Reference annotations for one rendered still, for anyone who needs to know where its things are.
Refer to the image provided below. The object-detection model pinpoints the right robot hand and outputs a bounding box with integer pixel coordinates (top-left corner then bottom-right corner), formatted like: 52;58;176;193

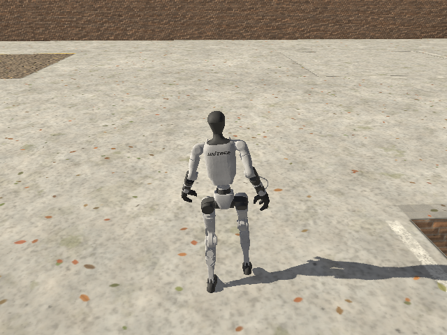
254;192;270;211

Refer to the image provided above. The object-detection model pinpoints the robot left upper arm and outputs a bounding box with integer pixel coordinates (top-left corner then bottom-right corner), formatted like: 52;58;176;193
187;142;204;181

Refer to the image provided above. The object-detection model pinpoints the robot right forearm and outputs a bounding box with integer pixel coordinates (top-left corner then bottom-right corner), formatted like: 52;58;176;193
249;167;266;196

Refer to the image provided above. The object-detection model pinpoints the left robot foot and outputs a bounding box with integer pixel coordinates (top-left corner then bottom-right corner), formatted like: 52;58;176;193
207;274;217;293

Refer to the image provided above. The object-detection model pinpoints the robot left forearm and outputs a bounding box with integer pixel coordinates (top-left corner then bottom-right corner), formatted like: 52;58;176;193
182;171;194;193

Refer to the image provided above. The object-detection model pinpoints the left robot hand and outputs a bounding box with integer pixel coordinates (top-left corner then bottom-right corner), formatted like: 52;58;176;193
181;190;197;202

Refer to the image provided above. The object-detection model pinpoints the robot right upper arm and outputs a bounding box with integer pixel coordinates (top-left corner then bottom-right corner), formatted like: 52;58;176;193
233;140;256;179

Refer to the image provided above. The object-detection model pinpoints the robot torso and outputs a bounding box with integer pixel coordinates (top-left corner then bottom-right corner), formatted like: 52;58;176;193
203;137;236;209

